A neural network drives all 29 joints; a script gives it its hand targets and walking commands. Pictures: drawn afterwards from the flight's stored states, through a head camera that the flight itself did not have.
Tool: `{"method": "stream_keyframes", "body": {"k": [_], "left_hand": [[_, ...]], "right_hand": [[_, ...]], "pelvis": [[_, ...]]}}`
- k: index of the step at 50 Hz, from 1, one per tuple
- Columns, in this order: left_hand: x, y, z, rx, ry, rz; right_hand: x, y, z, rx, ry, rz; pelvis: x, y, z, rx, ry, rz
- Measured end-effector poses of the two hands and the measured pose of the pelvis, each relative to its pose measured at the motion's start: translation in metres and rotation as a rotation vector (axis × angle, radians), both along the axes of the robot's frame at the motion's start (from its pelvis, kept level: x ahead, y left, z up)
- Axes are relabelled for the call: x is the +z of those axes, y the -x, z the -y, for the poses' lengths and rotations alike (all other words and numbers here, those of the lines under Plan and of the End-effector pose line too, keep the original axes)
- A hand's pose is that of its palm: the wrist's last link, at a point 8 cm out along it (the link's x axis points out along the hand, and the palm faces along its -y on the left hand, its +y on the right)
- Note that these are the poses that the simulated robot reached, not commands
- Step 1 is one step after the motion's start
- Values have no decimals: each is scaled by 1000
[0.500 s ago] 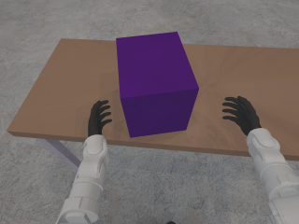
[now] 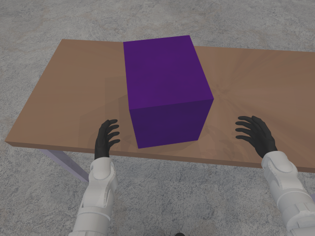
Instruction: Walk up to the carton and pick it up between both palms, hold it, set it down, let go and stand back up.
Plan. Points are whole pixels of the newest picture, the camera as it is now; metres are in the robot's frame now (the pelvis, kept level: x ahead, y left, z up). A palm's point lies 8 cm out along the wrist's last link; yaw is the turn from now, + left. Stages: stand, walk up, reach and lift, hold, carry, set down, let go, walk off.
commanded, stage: set down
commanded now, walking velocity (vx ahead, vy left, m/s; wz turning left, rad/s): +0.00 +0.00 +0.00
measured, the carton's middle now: (162, 94) +0.51 +0.06 -0.01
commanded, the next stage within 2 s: let go in 1.52 s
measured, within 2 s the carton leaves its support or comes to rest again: neither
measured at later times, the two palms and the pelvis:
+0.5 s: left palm (102, 189) +0.22 +0.19 -0.05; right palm (274, 206) +0.22 -0.24 -0.05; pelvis -0.01 +0.00 -0.01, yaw -1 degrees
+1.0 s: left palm (86, 201) +0.19 +0.22 -0.07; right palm (262, 220) +0.19 -0.21 -0.07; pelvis +0.01 +0.02 +0.00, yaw +0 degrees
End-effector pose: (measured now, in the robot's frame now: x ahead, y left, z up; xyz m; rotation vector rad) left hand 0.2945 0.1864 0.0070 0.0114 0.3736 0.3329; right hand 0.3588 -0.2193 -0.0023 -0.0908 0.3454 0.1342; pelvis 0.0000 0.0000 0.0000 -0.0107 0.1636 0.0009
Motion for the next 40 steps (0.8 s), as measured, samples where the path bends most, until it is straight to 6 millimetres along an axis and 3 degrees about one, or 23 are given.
{"method": "stream_keyframes", "body": {"k": [6,13,19,22,31,40], "left_hand": [[-19,20,1,3,-4,-18],[-18,24,17,-44,-5,31],[-40,59,15,-35,0,-35],[-54,72,8,-17,7,-81],[-58,75,-9,-48,-6,-105],[-58,86,-21,-90,-14,-182]], "right_hand": [[-17,35,17,-36,1,-28],[-28,67,24,-48,-18,-25],[-46,116,29,-60,11,-80],[-50,131,27,-73,6,-99],[-47,131,11,-76,9,-120],[-52,140,-2,-91,36,-191]], "pelvis": [[-2,3,0,-10,-1,8],[-5,6,1,-21,-2,33],[-6,4,3,-15,-18,83],[-8,6,3,-18,-23,96],[-9,9,-3,-16,-19,135],[-3,-3,-14,-6,-3,179]]}}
